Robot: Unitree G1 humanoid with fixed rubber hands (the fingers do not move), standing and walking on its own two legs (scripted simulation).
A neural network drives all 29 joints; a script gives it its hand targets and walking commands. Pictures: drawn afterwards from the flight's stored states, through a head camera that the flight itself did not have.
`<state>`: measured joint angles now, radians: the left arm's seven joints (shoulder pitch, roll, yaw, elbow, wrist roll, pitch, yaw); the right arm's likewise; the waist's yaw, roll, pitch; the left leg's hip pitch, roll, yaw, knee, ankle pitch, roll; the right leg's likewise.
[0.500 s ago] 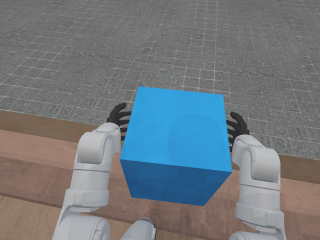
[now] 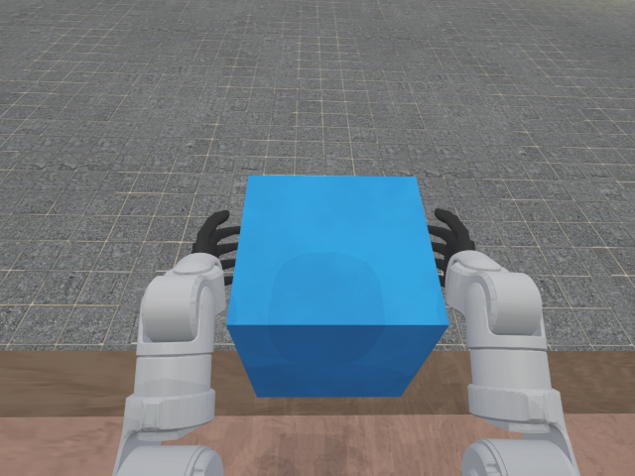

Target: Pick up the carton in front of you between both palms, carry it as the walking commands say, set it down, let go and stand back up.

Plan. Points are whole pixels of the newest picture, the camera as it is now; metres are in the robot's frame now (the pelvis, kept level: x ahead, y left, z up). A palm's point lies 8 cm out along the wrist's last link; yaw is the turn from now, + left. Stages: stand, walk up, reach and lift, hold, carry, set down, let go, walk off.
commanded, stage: carry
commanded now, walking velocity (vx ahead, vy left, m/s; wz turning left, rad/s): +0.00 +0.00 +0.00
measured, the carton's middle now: (330, 295) +0.36 -0.02 +0.04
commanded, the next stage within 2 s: none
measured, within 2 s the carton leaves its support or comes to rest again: neither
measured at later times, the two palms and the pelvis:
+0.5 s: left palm (226, 173) +0.69 +0.17 -0.01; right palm (373, 177) +0.68 -0.13 -0.01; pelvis +0.34 +0.02 -0.14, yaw -1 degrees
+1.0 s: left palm (252, 145) +1.00 +0.15 -0.16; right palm (356, 141) +1.02 -0.15 -0.15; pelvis +0.67 -0.02 -0.25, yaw -1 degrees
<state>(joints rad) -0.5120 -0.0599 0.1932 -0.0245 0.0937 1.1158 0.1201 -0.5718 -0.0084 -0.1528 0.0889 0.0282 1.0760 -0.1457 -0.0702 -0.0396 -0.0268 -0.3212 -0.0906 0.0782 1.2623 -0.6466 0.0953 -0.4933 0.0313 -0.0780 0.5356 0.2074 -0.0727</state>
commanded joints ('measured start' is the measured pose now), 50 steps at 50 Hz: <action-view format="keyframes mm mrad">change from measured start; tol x32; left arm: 1 -573 -820 -642 3 -352 -9 -182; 50 -827 -1066 -724 -20 -548 -15 -241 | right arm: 1 -580 1042 649 -53 375 23 265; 50 -643 1065 563 -63 280 26 227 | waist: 1 137 -166 -458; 23 21 255 -523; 50 130 54 -411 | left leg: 1 -494 -10 -84 502 -73 -104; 13 -543 102 -69 -335 685 -64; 21 428 115 -32 -836 935 -3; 22 636 310 -256 -582 1386 78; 25 551 421 -684 -670 572 240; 39 84 109 -203 -461 555 95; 43 -105 111 -83 131 783 -42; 45 -491 8 -128 428 -4 -92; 50 -548 120 -192 51 167 -54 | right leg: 1 865 -316 380 178 630 -179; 4 743 -343 652 82 -177 -293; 20 180 -80 98 636 -54 -52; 22 -193 27 52 1112 -850 37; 26 -468 -52 195 930 -759 12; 36 -338 -23 39 246 -62 48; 43 572 -5 -12 -48 25 -27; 45 846 -336 450 165 568 -194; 50 516 -303 631 52 -153 -245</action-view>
